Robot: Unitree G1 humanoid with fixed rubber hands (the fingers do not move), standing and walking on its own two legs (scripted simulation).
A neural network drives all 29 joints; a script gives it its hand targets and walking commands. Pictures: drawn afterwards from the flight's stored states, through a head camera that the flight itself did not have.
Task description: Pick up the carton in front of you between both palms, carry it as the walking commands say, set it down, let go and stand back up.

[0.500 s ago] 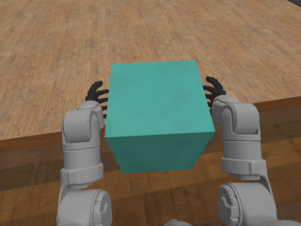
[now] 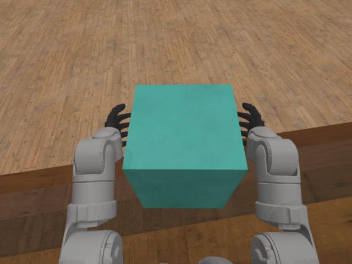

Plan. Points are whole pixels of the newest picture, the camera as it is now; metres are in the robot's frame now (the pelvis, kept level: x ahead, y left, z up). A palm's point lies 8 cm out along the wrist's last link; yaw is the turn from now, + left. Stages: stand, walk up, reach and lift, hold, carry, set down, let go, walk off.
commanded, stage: carry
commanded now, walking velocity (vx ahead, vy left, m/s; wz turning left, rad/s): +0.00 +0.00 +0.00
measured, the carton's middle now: (183, 152) +0.36 +0.00 +0.04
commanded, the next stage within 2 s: none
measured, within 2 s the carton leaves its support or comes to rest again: neither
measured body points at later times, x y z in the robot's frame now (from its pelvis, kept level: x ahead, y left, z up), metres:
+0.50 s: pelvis +0.37 -0.05 -0.17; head +0.40 -0.03 +0.28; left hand +0.70 +0.14 -0.10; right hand +0.74 -0.16 -0.10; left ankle +0.37 +0.10 -0.79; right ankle +0.36 -0.09 -0.86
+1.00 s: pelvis +0.74 -0.02 -0.32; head +0.76 -0.01 +0.13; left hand +1.10 +0.10 -0.25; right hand +1.08 -0.20 -0.24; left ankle +0.65 +0.04 -0.99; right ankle +0.89 -0.15 -1.00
